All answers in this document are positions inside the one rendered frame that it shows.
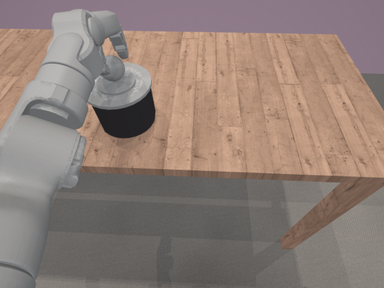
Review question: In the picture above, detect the left robot upper arm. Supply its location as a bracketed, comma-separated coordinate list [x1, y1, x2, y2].
[0, 113, 86, 288]

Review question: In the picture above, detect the robot left forearm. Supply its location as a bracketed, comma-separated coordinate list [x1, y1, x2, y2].
[0, 9, 105, 157]

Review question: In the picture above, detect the pot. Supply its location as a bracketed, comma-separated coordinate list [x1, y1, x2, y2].
[92, 89, 155, 139]

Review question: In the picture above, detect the lid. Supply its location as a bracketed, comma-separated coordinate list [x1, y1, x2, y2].
[88, 62, 152, 110]

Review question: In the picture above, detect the table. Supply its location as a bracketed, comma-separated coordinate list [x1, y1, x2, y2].
[0, 29, 384, 250]

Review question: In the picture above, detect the knob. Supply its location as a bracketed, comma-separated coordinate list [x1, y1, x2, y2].
[103, 55, 125, 82]

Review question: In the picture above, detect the left robot hand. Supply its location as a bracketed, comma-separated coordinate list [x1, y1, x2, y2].
[91, 10, 128, 76]

